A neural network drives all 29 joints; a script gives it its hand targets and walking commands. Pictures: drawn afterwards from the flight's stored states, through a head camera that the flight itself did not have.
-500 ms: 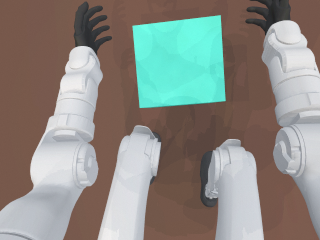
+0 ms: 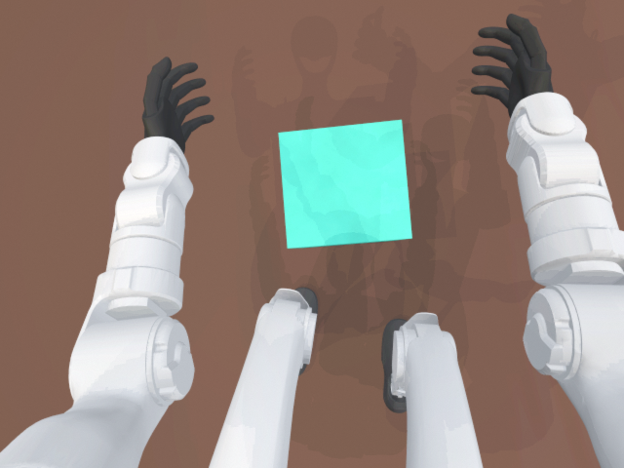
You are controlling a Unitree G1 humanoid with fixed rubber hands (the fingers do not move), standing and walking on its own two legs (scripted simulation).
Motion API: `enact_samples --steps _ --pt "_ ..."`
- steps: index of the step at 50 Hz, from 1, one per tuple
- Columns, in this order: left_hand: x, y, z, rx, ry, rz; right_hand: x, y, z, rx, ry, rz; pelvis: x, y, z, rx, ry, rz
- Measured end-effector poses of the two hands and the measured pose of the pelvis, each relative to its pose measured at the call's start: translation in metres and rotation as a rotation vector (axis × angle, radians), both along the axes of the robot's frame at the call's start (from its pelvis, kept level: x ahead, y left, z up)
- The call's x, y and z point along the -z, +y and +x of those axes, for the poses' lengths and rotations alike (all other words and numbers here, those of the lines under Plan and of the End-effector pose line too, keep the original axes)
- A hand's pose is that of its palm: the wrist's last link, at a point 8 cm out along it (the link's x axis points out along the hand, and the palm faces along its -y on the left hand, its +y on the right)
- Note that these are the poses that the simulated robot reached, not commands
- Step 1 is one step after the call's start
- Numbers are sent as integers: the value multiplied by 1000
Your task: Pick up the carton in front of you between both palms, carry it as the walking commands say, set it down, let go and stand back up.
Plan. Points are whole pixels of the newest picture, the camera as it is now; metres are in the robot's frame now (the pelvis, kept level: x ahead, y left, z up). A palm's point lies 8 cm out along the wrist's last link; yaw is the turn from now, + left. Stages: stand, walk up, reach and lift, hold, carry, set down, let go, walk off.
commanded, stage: set down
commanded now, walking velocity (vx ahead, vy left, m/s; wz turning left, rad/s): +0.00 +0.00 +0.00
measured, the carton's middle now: (344, 194) +0.46 +0.05 -0.45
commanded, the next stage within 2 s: let go in 0.14 s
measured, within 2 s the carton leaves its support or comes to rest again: neither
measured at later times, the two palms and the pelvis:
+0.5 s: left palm (84, 175) +0.39 +0.26 +0.02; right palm out of the picture +0.44 -0.17 +0.02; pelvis +0.05 +0.01 +0.13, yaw -1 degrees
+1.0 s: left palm out of the picture +0.26 +0.24 +0.13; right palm out of the picture +0.30 -0.23 +0.12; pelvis +0.10 +0.00 +0.20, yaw +1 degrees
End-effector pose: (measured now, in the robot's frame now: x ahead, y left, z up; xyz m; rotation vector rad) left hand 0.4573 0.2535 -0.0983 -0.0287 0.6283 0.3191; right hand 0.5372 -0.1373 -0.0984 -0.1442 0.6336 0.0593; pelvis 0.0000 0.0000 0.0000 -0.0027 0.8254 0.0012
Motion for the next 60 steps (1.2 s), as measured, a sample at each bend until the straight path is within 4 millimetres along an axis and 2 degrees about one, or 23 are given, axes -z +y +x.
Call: enact_samples --steps 7,13,16,24,31,36,42,47,52,60 --pt "-40 -1 -1 7 -3 -1 -41 -2 -1 -3 4 -1 -37 1 8 0 -13 -2" --pt "-63 -2 -8 49 21 17 -66 -7 -11 14 17 -23 -66 4 16 2 -33 -6" --pt "-74 -4 -19 99 52 35 -77 -12 -28 40 31 -51 -82 5 23 3 -56 -9" --pt "-114 1 -65 230 151 74 -111 -27 -96 108 84 -90 -126 13 46 4 -184 -16" --pt "-156 11 -101 257 171 85 -148 -36 -131 100 89 -82 -154 18 67 -1 -310 -12" --pt "-182 9 -132 249 177 83 -171 -47 -158 92 95 -82 -170 18 80 -6 -404 -7" --pt "-210 -3 -171 237 182 71 -196 -63 -197 91 110 -81 -189 12 94 -9 -537 2" --pt "-227 -13 -194 239 185 73 -214 -78 -227 91 119 -83 -199 4 101 -10 -652 11" --pt "-235 -21 -200 258 182 77 -228 -94 -250 97 125 -87 -205 -5 106 -11 -751 19" --pt "-236 -33 -192 286 177 78 -239 -108 -270 111 143 -88 -205 -14 106 -8 -860 23"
